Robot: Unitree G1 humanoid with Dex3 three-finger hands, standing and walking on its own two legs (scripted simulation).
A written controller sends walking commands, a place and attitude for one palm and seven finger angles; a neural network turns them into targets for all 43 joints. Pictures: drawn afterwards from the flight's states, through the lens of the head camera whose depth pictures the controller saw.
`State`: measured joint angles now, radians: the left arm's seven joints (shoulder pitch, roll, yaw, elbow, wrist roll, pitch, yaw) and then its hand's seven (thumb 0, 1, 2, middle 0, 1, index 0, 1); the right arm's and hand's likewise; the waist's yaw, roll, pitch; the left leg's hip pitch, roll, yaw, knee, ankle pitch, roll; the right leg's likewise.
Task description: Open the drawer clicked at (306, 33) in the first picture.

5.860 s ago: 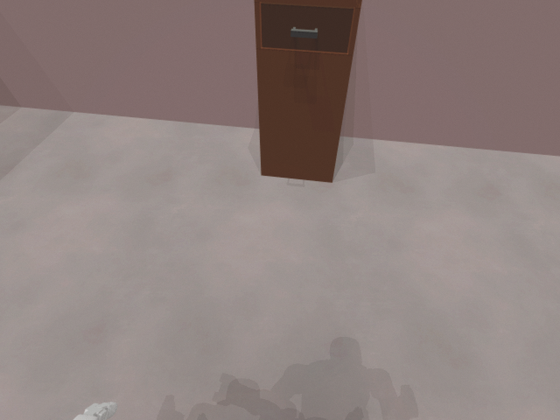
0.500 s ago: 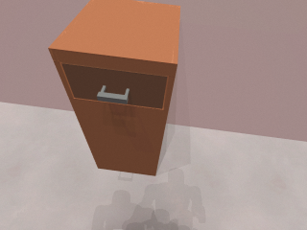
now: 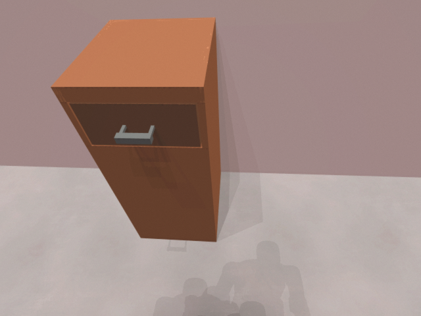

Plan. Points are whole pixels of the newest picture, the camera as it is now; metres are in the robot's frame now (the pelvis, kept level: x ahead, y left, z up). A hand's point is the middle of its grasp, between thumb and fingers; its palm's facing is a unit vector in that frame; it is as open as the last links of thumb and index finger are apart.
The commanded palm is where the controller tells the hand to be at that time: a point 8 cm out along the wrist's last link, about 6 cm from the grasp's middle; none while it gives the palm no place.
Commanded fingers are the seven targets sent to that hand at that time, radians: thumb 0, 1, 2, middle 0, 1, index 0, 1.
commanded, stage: come to a stop and stand still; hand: left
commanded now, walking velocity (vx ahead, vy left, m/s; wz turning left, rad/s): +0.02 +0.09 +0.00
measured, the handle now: (135, 133) +0.57 +0.26 +0.00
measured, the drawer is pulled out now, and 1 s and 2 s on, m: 0.00 0.00 0.00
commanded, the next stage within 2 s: look again from close up in 0.56 s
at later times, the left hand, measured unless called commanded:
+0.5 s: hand out of the picture -0.01 +0.23 -0.19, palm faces +0.05 -0.99 -0.16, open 7.4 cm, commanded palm none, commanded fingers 0.00 0.90 0.90 -0.20 -0.30 -0.20 -0.30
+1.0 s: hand out of the picture +0.03 +0.24 -0.17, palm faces +0.00 -0.96 -0.27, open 7.4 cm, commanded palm none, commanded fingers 0.00 0.90 0.90 -0.20 -0.30 -0.20 -0.30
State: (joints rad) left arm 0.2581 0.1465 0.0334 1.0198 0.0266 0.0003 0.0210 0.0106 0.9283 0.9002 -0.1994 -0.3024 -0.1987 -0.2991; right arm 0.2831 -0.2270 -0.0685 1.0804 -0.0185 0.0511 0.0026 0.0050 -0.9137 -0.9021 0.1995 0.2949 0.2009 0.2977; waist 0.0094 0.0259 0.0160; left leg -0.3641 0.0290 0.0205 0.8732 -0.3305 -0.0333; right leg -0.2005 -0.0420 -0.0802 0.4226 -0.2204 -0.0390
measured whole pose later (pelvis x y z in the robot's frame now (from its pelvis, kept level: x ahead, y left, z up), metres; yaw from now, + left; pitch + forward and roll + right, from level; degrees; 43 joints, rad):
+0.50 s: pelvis +0.00 +0.06 -0.01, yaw +0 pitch -1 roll +0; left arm 0.27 0.16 0.01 1.15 0.02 0.01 0.02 0.01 0.91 0.90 -0.19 -0.30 -0.19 -0.30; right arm 0.22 -0.17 -0.01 1.10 0.00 -0.01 -0.03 0.01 -0.94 -0.90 0.20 0.30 0.21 0.30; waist 0.03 -0.02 0.03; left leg -0.13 0.01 0.06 0.42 -0.28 0.01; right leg -0.19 -0.08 -0.06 0.42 -0.21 0.05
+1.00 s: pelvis +0.01 +0.05 -0.01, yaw -1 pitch -1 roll +1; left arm 0.27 0.16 -0.01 1.11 0.01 -0.01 0.03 0.01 0.91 0.90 -0.19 -0.30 -0.19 -0.30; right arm 0.33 -0.16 0.02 1.07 -0.01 -0.02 -0.02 0.01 -0.92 -0.90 0.20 0.30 0.20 0.30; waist -0.01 0.07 0.02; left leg -0.12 0.02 0.07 0.50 -0.35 0.00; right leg -0.22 -0.08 -0.04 0.55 -0.30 0.04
